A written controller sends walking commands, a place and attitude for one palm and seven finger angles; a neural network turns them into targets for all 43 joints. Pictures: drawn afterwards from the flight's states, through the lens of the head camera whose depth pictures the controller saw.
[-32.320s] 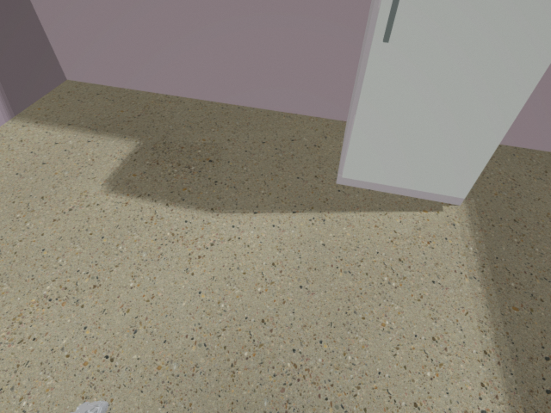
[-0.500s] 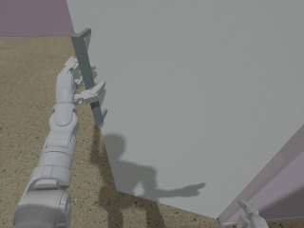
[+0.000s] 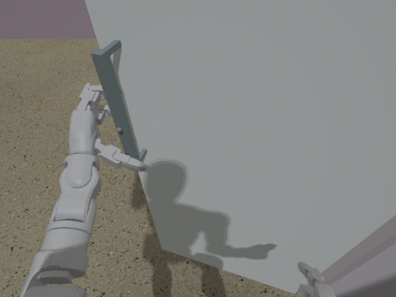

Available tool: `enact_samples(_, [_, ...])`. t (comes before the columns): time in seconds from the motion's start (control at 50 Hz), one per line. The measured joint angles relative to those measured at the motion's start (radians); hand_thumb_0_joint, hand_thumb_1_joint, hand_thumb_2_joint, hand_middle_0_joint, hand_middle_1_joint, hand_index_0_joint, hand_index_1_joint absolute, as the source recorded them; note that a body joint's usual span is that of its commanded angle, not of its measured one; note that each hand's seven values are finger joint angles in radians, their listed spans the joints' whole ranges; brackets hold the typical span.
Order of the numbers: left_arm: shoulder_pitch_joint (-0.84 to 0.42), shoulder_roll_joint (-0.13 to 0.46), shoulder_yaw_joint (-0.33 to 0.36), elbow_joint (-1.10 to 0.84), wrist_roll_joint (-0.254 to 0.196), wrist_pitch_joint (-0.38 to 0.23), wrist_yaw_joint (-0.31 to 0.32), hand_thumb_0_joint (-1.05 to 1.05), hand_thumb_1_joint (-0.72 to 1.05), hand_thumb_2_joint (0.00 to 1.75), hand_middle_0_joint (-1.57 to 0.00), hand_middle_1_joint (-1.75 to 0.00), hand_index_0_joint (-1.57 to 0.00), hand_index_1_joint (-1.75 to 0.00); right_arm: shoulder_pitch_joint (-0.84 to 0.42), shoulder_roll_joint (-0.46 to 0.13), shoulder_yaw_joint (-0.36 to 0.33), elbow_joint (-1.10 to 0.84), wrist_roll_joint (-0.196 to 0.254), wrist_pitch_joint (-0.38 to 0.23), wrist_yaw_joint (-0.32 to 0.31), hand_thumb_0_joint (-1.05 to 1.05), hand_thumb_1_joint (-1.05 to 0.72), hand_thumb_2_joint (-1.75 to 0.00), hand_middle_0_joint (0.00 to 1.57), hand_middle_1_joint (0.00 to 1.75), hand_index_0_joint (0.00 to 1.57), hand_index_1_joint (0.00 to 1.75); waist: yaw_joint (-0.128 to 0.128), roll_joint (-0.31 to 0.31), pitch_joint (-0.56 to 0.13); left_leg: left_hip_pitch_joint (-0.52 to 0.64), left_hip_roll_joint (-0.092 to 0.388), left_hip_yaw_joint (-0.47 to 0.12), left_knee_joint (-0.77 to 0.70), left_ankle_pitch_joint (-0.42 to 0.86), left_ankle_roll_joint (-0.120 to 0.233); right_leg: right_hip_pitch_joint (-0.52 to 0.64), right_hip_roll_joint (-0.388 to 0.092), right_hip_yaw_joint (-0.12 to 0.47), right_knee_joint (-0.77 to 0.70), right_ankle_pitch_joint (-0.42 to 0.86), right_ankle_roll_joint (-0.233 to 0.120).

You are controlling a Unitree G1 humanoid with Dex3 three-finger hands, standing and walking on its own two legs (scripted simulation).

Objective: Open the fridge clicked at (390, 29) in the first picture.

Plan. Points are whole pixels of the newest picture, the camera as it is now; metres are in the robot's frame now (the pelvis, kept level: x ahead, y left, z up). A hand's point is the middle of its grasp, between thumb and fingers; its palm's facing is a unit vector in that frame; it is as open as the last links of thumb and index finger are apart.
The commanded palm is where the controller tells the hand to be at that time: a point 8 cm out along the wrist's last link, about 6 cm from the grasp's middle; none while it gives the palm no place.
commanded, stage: slip the hand off the handle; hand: left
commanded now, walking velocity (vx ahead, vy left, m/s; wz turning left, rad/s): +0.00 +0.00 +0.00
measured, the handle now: (126, 116) +0.41 +0.18 +0.17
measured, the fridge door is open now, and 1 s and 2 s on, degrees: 72 72 72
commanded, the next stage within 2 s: draw the hand back to the body in 1.26 s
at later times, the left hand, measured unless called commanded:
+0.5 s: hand (78, 129) +0.37 +0.27 +0.16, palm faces +0.26 -0.95 -0.17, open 14.7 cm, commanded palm +0.34 +0.31 +0.16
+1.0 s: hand (58, 153) +0.31 +0.28 +0.16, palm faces +0.27 -0.94 -0.19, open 14.7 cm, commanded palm +0.27 +0.31 +0.16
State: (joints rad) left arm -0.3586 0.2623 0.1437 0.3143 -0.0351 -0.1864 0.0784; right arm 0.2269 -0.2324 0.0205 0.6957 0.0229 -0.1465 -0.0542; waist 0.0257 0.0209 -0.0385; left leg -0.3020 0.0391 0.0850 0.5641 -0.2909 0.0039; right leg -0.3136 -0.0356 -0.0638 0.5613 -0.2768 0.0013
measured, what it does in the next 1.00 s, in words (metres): stands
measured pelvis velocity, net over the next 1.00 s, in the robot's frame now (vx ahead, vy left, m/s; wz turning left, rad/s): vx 0.00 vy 0.01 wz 0.00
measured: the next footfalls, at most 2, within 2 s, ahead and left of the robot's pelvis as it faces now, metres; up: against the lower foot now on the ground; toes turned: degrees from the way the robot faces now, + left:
none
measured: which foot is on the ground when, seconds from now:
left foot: down 0.00-1.00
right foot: down 0.00-1.00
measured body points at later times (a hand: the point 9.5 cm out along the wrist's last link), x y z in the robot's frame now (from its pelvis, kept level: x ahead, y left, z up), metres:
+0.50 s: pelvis +0.00 -0.01 +0.00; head +0.01 -0.01 +0.44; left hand +0.35 +0.32 +0.17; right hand +0.13 -0.27 -0.11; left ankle +0.00 +0.11 -0.73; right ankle +0.01 -0.12 -0.73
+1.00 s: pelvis +0.00 +0.01 +0.00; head +0.00 +0.01 +0.45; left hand +0.29 +0.33 +0.17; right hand +0.16 -0.22 -0.09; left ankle +0.00 +0.11 -0.73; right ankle +0.01 -0.12 -0.73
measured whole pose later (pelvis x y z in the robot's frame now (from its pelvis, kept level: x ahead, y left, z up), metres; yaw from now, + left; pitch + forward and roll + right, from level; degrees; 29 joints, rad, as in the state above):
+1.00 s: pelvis +0.00 +0.01 +0.00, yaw +0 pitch +2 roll -1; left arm -0.14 0.39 0.35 0.19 -0.16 -0.21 -0.13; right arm 0.24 -0.24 0.03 0.65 0.03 -0.13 -0.09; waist 0.03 0.02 -0.06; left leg -0.34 0.04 0.08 0.63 -0.32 0.02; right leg -0.34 -0.04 -0.06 0.59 -0.29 0.02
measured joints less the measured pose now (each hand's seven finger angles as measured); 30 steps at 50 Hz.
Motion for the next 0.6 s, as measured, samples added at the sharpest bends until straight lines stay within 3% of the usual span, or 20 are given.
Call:
enact_samples(0.1, [0.001,0.044,0.052,0.052,-0.012,0.017,-0.034,-0.01,-0.56,0.2,-0.28,-1.17,-0.26,-1.16,-0.015,-0.011,-0.002,-0.016,0.006,0.024,-0.014,0.01,-0.9,-0.89,0.2,0.3,0.2,0.3,-0.01,-0.004,-0.004,0.004,0.006,-0.002,-0.006,0.001,-0.007,0.002,0.007,-0.002,0.0,-0.003,-0.007])
enact_samples(0.24, [-0.008,0.11,0.14,0.108,-0.047,-0.04,-0.108,-0.01,-0.56,0.2,-0.26,-1.16,-0.26,-1.16,-0.008,-0.027,-0.012,-0.022,0.011,0.033,-0.025,0.01,-0.9,-0.89,0.2,0.3,0.2,0.3,-0.013,-0.012,-0.002,-0.015,0.016,-0.008,0.009,-0.004,-0.014,-0.014,0.015,-0.007,0.008,-0.006,-0.015])
enact_samples(0.4, [-0.036,0.163,0.2,0.182,-0.086,-0.061,-0.199,-0.01,-0.56,0.2,-0.26,-1.15,-0.26,-1.16,0.017,-0.039,-0.017,-0.01,0.017,0.047,-0.035,0.01,-0.9,-0.89,0.2,0.3,0.2,0.3,-0.017,-0.007,-0.007,-0.052,0.016,-0.014,0.036,-0.011,-0.011,-0.044,0.014,-0.012,0.026,-0.01,-0.013])
enact_samples(0.6, [-0.086,0.203,0.243,0.261,-0.092,-0.09,-0.252,-0.01,-0.56,0.2,-0.26,-1.15,-0.26,-1.16,0.049,-0.032,-0.01,-0.01,0.014,0.057,-0.038,0.01,-0.9,-0.89,0.2,0.3,0.2,0.3,-0.031,-0.004,-0.012,-0.099,0.013,-0.011,0.075,-0.024,0.001,-0.084,0.009,-0.007,0.048,-0.011,-0.003])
